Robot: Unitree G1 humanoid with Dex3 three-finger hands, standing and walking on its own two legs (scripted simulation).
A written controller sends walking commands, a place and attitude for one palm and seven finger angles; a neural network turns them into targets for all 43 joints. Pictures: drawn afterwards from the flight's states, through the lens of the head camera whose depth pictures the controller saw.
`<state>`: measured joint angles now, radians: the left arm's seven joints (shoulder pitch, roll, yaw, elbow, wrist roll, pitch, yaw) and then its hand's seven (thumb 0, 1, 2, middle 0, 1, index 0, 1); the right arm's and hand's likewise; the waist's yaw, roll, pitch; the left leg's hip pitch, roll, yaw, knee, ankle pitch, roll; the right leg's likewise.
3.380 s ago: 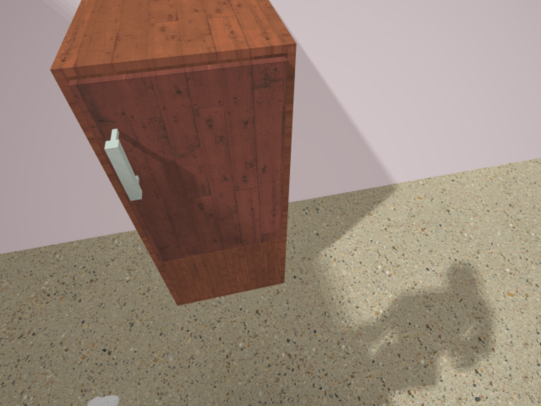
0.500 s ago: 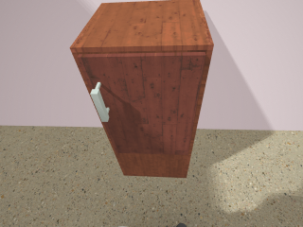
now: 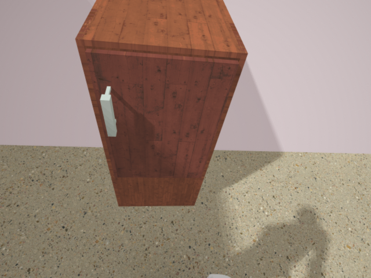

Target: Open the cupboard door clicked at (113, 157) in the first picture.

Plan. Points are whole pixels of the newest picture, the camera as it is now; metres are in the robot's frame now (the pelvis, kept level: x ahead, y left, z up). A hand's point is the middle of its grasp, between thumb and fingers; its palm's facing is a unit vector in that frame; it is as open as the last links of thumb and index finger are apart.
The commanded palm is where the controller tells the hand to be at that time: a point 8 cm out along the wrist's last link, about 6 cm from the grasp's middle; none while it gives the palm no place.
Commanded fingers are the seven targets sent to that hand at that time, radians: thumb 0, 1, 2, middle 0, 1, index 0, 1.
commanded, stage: come to a stop and stand still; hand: left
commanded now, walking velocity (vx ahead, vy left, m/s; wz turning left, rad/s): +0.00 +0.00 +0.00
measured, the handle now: (110, 111) +0.55 +0.22 +0.00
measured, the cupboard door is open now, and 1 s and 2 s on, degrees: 0 0 0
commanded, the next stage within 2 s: look again from close up in 1.02 s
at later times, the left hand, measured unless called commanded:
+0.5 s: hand out of the picture +0.14 +0.10 -0.18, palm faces +0.07 -0.98 -0.20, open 7.1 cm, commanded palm none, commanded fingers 0.00 0.90 0.90 -0.20 -0.30 -0.20 -0.30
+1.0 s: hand out of the picture +0.06 +0.11 -0.18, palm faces +0.03 -0.98 -0.19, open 7.4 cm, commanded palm none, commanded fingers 0.00 0.90 0.90 -0.20 -0.30 -0.20 -0.30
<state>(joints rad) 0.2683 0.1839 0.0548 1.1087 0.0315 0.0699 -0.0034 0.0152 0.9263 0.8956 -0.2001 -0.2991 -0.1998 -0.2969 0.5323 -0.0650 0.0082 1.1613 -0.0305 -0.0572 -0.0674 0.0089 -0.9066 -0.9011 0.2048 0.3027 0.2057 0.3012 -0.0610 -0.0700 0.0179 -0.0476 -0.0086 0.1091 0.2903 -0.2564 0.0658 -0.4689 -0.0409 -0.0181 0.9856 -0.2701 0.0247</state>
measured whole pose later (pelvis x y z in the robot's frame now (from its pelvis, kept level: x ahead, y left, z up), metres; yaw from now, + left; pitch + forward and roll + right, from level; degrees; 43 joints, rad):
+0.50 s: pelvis +0.06 -0.08 -0.01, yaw +1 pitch +0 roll -1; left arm 0.14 0.13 0.04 1.07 0.01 -0.03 0.04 -0.03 0.96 0.90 -0.20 -0.30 -0.20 -0.30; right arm 0.25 -0.14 -0.04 1.12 -0.01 -0.01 -0.05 0.01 -0.92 -0.90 0.20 0.30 0.20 0.30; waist -0.01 0.03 0.05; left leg -0.24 0.08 0.04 0.63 -0.40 -0.03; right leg -0.22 0.02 -0.15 0.47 -0.25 -0.06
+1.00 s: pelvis +0.07 -0.06 +0.00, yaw -1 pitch -1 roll +0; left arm 0.26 0.15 0.00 1.14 0.01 0.00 0.03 0.01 0.91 0.90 -0.20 -0.30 -0.20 -0.30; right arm 0.24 -0.16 -0.01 1.14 -0.01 0.00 -0.03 0.01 -0.93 -0.90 0.20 0.30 0.20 0.30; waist 0.02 0.00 0.05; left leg -0.10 0.02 0.09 0.36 -0.24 0.00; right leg -0.16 -0.01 -0.09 0.39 -0.21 -0.02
